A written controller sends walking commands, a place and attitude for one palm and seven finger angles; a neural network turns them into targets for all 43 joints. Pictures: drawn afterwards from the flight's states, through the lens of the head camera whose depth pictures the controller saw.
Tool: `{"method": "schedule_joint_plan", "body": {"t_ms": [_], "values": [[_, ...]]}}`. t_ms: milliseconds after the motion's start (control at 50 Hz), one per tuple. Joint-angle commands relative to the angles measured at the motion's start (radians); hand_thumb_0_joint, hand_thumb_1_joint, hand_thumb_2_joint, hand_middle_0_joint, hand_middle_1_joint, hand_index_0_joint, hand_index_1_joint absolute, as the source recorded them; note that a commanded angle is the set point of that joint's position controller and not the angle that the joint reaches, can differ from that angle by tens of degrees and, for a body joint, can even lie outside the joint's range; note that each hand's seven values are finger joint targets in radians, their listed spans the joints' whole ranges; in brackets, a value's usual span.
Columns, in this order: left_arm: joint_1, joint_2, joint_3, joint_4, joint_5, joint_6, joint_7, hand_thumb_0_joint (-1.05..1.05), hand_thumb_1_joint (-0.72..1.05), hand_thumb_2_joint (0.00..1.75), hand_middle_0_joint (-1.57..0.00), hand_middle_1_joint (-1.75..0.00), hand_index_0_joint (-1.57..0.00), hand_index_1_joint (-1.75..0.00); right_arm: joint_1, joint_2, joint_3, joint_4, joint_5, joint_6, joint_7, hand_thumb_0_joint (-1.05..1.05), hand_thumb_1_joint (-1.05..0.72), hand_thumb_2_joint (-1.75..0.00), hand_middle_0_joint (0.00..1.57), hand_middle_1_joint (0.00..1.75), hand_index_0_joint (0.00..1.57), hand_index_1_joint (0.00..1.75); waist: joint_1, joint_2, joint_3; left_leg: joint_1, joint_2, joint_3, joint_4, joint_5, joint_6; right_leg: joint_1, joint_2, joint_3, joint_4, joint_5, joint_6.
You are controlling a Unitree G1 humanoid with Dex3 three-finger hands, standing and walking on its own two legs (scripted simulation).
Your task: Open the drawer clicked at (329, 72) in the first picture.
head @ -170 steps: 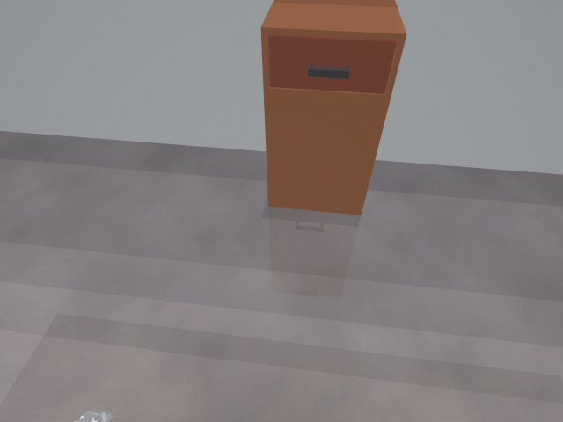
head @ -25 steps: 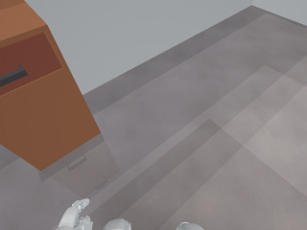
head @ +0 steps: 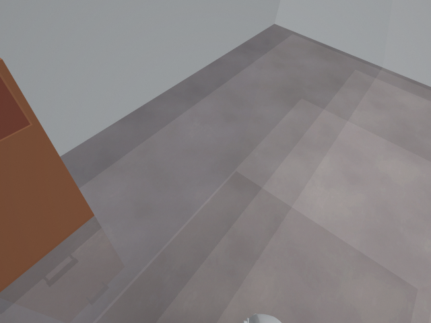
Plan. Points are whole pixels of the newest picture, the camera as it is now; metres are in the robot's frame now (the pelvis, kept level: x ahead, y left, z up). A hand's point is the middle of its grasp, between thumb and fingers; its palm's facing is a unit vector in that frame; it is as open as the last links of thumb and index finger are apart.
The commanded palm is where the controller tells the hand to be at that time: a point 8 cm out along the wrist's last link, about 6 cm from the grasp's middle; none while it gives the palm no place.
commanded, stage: walk to a spot facing it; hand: left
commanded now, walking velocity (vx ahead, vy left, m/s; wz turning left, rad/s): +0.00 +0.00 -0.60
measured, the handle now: out of the picture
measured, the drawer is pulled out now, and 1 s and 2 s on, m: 0.00 0.00 0.00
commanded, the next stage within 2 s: turn to face it in 0.84 s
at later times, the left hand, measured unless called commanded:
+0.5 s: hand (152, 319) +0.15 +0.13 -0.16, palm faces -0.24 -0.94 -0.23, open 7.4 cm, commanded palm none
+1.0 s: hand (200, 238) +0.33 +0.05 -0.17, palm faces -0.56 -0.80 -0.20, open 7.4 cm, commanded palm none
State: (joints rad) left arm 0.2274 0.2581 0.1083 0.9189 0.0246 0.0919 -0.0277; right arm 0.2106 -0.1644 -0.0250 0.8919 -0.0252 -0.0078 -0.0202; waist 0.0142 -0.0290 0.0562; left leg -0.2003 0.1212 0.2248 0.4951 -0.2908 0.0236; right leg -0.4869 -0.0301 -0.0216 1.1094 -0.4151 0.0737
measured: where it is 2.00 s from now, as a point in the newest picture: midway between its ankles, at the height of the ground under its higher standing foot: outside the picture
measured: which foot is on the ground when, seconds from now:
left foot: down 0.00-0.22, up 0.24-0.62, down 0.64-1.00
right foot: up 0.00-0.20, down 0.22-0.64, up 0.66-1.00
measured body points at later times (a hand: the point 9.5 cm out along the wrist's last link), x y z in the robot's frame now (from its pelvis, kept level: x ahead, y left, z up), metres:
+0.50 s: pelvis +0.03 -0.04 +0.00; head +0.04 -0.05 +0.45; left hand +0.16 +0.18 -0.14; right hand +0.02 -0.31 -0.14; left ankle +0.09 +0.10 -0.69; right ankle -0.01 -0.14 -0.74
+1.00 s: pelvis +0.14 -0.05 -0.01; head +0.17 -0.07 +0.44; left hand +0.36 +0.09 -0.15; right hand -0.01 -0.24 -0.15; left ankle +0.15 +0.07 -0.74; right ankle +0.11 -0.20 -0.70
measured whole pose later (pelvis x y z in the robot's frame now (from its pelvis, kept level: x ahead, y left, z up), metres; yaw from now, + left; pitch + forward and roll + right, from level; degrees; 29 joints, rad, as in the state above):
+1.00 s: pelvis +0.14 -0.05 -0.01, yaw -35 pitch +0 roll -1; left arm 0.14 0.22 0.09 0.92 0.03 0.06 -0.03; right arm 0.33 -0.16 -0.04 1.00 -0.03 -0.02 -0.01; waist -0.04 0.00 0.09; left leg -0.11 0.15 0.33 0.49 -0.35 -0.03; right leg -0.49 -0.07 -0.09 0.83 -0.31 0.04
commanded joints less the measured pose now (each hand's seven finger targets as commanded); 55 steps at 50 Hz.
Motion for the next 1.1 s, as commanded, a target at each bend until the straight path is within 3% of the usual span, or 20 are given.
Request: {"method": "schedule_joint_plan", "body": {"t_ms": [0, 100, 160, 200, 220, 280, 320, 500, 560, 580, 620, 640, 720, 780, 940, 1000, 1020, 1040, 1060, 1080], "values": [[-0.108, 0.016, -0.006, -0.11, -0.004, -0.031, -0.007, 0.0, 0.9, 0.9, -0.2, -0.3, -0.2, -0.3, 0.088, -0.211, -0.073, -0.023, 0.001, -0.007, -0.011, 0.0, -0.9, -0.9, 0.2, 0.3, 0.2, 0.3, -0.062, 0.204, -0.047, 0.149, 0.25, -0.117, -0.147, 0.478, 0.103, -0.057, -0.031, -0.041, -0.126, -0.018, 0.002], [-0.11, 0.01, -0.014, -0.112, -0.003, -0.049, -0.003, 0.0, 0.9, 0.9, -0.2, -0.3, -0.2, -0.3, 0.076, -0.238, -0.091, -0.003, -0.004, 0.0, -0.001, 0.0, -0.9, -0.9, 0.2, 0.3, 0.2, 0.3, -0.063, 0.254, -0.074, 0.165, 0.275, -0.058, -0.065, 0.536, 0.087, 0.045, -0.007, -0.09, -0.35, -0.026, -0.03], [-0.001, 0.054, -0.005, -0.082, -0.002, -0.07, 0.006, 0.0, 0.9, 0.9, -0.2, -0.3, -0.2, -0.3, 0.059, -0.238, -0.091, -0.007, 0.004, 0.003, 0.008, 0.0, -0.9, -0.9, 0.2, 0.3, 0.2, 0.3, 0.006, 0.159, -0.133, 0.057, 0.239, 0.024, 0.149, 0.469, -0.005, 0.308, 0.003, -0.096, -0.644, 0.233, -0.07], [0.145, 0.246, 0.028, -0.041, -0.004, -0.087, 0.031, 0.0, 0.9, 0.9, -0.2, -0.3, -0.2, -0.3, 0.012, -0.123, -0.054, -0.083, 0.008, 0.015, 0.018, 0.0, -0.9, -0.9, 0.2, 0.3, 0.2, 0.3, 0.074, -0.283, -0.177, -0.424, 0.024, -0.005, 0.587, -0.344, -0.11, 0.587, -0.378, 0.423, -0.746, 0.698, -0.251], [0.157, 0.24, 0.03, -0.041, -0.016, -0.079, 0.042, 0.0, 0.9, 0.9, -0.2, -0.3, -0.2, -0.3, -0.038, -0.144, -0.053, -0.095, 0.009, 0.03, 0.003, 0.0, -0.9, -0.9, 0.2, 0.3, 0.2, 0.3, 0.09, -0.219, -0.164, -0.45, 0.028, -0.158, 0.665, -0.35, -0.099, 0.516, -0.376, 0.42, -0.782, 0.547, -0.291], [-0.022, 0.148, 0.01, -0.081, -0.008, -0.078, 0.044, 0.0, 0.9, 0.9, -0.2, -0.3, -0.2, -0.3, -0.061, -0.175, -0.064, -0.068, -0.004, 0.031, 0.018, 0.0, -0.9, -0.9, 0.2, 0.3, 0.2, 0.3, 0.021, -0.13, -0.042, -0.443, 0.051, -0.194, 0.668, -0.125, -0.104, 0.349, -0.246, 0.312, -0.857, 0.097, -0.246], [-0.036, 0.141, 0.0, -0.081, -0.005, -0.094, 0.037, 0.0, 0.9, 0.9, -0.2, -0.3, -0.2, -0.3, -0.019, -0.163, -0.061, -0.043, -0.008, 0.027, 0.024, 0.0, -0.9, -0.9, 0.2, 0.3, 0.2, 0.3, -0.002, -0.111, -0.037, -0.388, 0.034, -0.164, 0.595, -0.07, -0.116, 0.307, -0.203, 0.251, -0.856, 0.142, -0.232], [0.027, 0.173, 0.007, -0.046, 0.0, -0.111, 0.021, 0.0, 0.9, 0.9, -0.2, -0.3, -0.2, -0.3, -0.081, -0.144, -0.052, -0.089, 0.005, -0.011, 0.031, 0.0, -0.9, -0.9, 0.2, 0.3, 0.2, 0.3, 0.023, -0.126, -0.011, -0.266, -0.044, -0.15, 0.256, -0.086, -0.101, 0.272, -0.18, 0.347, -0.847, 0.081, -0.257], [-0.015, 0.162, 0.01, -0.051, -0.006, -0.104, 0.019, 0.0, 0.9, 0.9, -0.2, -0.3, -0.2, -0.3, 0.023, -0.146, -0.05, -0.062, 0.009, -0.027, 0.018, 0.0, -0.9, -0.9, 0.2, 0.3, 0.2, 0.3, -0.033, -0.116, -0.032, -0.029, -0.08, -0.122, 0.044, 0.009, -0.092, 0.169, -0.128, 0.33, -0.751, 0.103, -0.215], [-0.028, 0.13, 0.003, -0.053, -0.007, -0.101, 0.017, 0.0, 0.9, 0.9, -0.2, -0.3, -0.2, -0.3, 0.108, -0.172, -0.055, -0.033, 0.01, -0.035, 0.008, 0.0, -0.9, -0.9, 0.2, 0.3, 0.2, 0.3, -0.071, -0.033, -0.058, 0.135, -0.059, -0.138, -0.062, 0.018, -0.088, 0.081, -0.073, 0.289, -0.649, 0.08, -0.178], [-0.017, 0.021, -0.018, -0.101, -0.014, -0.099, 0.002, 0.0, 0.9, 0.9, -0.2, -0.3, -0.2, -0.3, 0.267, -0.344, -0.082, -0.005, -0.01, -0.037, -0.004, 0.0, -0.9, -0.9, 0.2, 0.3, 0.2, 0.3, -0.118, 0.386, -0.097, 0.293, 0.389, -0.651, -0.302, -0.317, 0.059, -0.222, 0.104, 0.031, -0.132, -0.21, -0.078], [-0.051, 0.061, -0.007, -0.096, 0.001, -0.095, 0.001, 0.0, 0.9, 0.9, -0.2, -0.3, -0.2, -0.3, 0.22, -0.304, -0.07, -0.006, -0.009, -0.036, -0.006, 0.0, -0.9, -0.9, 0.2, 0.3, 0.2, 0.3, -0.111, 0.306, -0.046, 0.164, 0.414, -0.675, -0.35, -0.357, 0.085, -0.222, 0.028, 0.084, -0.004, -0.163, -0.075], [-0.022, 0.031, -0.003, -0.046, 0.004, -0.077, -0.025, 0.0, 0.9, 0.9, -0.2, -0.3, -0.2, -0.3, 0.072, -0.185, -0.036, -0.022, 0.0, -0.049, -0.012, 0.0, -0.9, -0.9, 0.2, 0.3, 0.2, 0.3, -0.022, 0.168, 0.029, 0.04, 0.256, -0.263, -0.278, 0.161, 0.054, -0.145, -0.045, 0.022, 0.08, 0.057, -0.039], [-0.013, 0.0, -0.011, -0.043, -0.003, -0.06, -0.019, 0.0, 0.9, 0.9, -0.2, -0.3, -0.2, -0.3, 0.105, -0.175, -0.039, 0.004, 0.004, -0.048, -0.016, 0.0, -0.9, -0.9, 0.2, 0.3, 0.2, 0.3, -0.022, 0.181, -0.015, 0.104, 0.232, -0.111, -0.204, 0.491, 0.062, -0.12, -0.047, -0.02, 0.018, 0.082, -0.021], [-0.148, -0.035, -0.023, -0.089, 0.002, -0.061, -0.004, 0.0, 0.9, 0.9, -0.2, -0.3, -0.2, -0.3, 0.162, -0.178, -0.063, 0.061, -0.005, -0.024, -0.005, 0.0, -0.9, -0.9, 0.2, 0.3, 0.2, 0.3, -0.07, 0.221, -0.002, 0.103, 0.24, -0.016, -0.12, 0.543, 0.076, 0.004, -0.028, -0.092, -0.328, 0.095, -0.035], [-0.036, -0.031, -0.03, -0.038, 0.008, -0.09, 0.016, 0.0, 0.9, 0.9, -0.2, -0.3, -0.2, -0.3, 0.169, -0.17, -0.059, 0.095, 0.0, -0.017, -0.002, 0.0, -0.9, -0.9, 0.2, 0.3, 0.2, 0.3, -0.015, 0.169, -0.07, 0.075, 0.201, -0.023, 0.034, 0.607, 0.035, 0.235, 0.016, -0.12, -0.586, 0.244, -0.061], [0.057, 0.017, -0.027, 0.002, 0.011, -0.108, 0.026, 0.0, 0.9, 0.9, -0.2, -0.3, -0.2, -0.3, 0.174, -0.145, -0.051, 0.101, 0.009, -0.021, 0.003, 0.0, -0.9, -0.9, 0.2, 0.3, 0.2, 0.3, 0.03, 0.09, -0.139, -0.003, 0.156, -0.007, 0.156, 0.538, -0.007, 0.422, -0.039, -0.067, -0.665, 0.427, -0.075], [0.137, 0.108, -0.017, 0.043, 0.014, -0.129, 0.045, 0.0, 0.9, 0.9, -0.2, -0.3, -0.2, -0.3, 0.207, -0.066, -0.03, 0.097, 0.02, -0.025, 0.009, 0.0, -0.9, -0.9, 0.2, 0.3, 0.2, 0.3, 0.05, -0.147, -0.267, -0.212, 0.057, 0.016, 0.341, 0.105, -0.058, 0.679, -0.284, 0.158, -0.651, 0.819, -0.148], [0.169, 0.149, -0.024, 0.07, -0.006, -0.136, 0.045, 0.0, 0.9, 0.9, -0.2, -0.3, -0.2, -0.3, 0.191, -0.053, -0.021, 0.085, 0.027, -0.017, -0.001, 0.0, -0.9, -0.9, 0.2, 0.3, 0.2, 0.3, 0.051, -0.154, -0.311, -0.231, -0.001, -0.093, 0.443, -0.348, -0.07, 0.68, -0.403, 0.172, -0.614, 1.166, -0.243], [0.119, 0.151, -0.019, 0.061, -0.009, -0.137, 0.052, 0.0, 0.9, 0.9, -0.2, -0.3, -0.2, -0.3, 0.168, -0.071, -0.026, 0.087, 0.029, 0.003, -0.009, 0.0, -0.9, -0.9, 0.2, 0.3, 0.2, 0.3, 0.042, -0.2, -0.305, -0.216, -0.001, -0.172, 0.494, -0.375, -0.064, 0.599, -0.395, 0.166, -0.647, 1.129, -0.273]]}}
